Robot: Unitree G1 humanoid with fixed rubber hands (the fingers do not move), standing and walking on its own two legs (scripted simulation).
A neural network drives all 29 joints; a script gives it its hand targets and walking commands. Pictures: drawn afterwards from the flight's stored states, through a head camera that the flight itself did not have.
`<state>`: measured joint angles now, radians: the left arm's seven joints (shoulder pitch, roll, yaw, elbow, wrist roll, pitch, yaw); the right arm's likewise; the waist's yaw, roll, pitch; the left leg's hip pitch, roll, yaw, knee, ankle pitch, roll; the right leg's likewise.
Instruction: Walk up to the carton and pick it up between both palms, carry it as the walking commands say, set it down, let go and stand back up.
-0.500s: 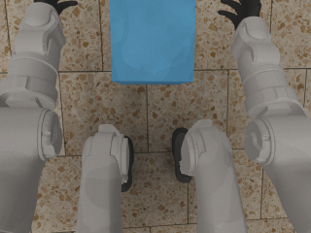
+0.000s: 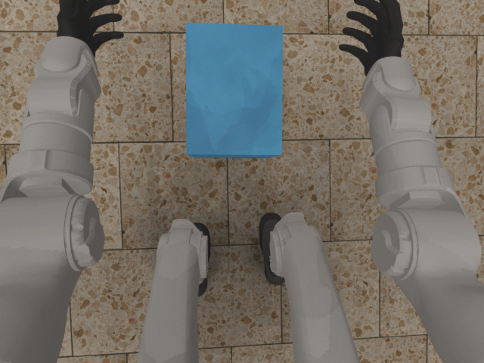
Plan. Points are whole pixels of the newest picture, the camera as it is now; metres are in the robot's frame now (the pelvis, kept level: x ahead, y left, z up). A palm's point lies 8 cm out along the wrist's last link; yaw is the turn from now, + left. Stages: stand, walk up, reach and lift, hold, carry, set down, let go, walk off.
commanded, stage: set down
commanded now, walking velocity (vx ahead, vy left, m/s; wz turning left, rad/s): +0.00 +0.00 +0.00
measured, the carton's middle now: (233, 100) +0.54 +0.00 -0.45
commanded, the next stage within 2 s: let go in 0.48 s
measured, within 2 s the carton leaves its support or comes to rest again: neither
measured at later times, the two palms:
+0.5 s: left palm out of the picture +0.54 +0.21 +0.03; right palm (453, 10) +0.52 -0.19 +0.03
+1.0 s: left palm out of the picture +0.41 +0.22 +0.10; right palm out of the picture +0.40 -0.22 +0.10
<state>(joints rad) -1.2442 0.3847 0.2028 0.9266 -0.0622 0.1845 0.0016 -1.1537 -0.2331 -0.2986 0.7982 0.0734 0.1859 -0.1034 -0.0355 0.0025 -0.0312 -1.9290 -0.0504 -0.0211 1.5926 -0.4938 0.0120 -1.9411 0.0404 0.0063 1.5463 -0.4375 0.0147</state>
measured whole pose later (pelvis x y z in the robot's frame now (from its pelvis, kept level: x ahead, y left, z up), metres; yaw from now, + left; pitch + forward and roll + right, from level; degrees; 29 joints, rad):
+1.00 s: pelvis +0.08 -0.01 +0.19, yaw +1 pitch +30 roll +0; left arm -0.38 0.20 0.19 0.62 0.05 0.06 -0.04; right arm -0.32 -0.17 -0.16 0.56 -0.04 0.07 0.05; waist -0.02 -0.01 -0.08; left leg -0.96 -0.04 -0.05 0.71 -0.28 0.00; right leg -0.98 0.04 0.03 0.70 -0.24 -0.01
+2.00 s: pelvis +0.11 -0.01 +0.23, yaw +1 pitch -1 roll +0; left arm 0.21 0.31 0.05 0.66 0.04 0.04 0.00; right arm 0.18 -0.31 -0.04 0.64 -0.04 0.05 -0.01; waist 0.00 0.01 0.02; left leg -0.17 -0.02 -0.04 0.49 -0.31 0.01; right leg -0.19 0.04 0.04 0.48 -0.28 -0.01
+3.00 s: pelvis +0.11 -0.01 +0.24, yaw +2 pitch -2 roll +0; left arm 0.15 0.37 0.01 0.97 0.02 -0.01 0.02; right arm 0.15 -0.38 0.00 0.96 -0.02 -0.01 -0.02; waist 0.01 0.01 0.02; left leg -0.08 -0.02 -0.05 0.36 -0.24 0.00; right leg -0.11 0.03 0.03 0.36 -0.21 -0.01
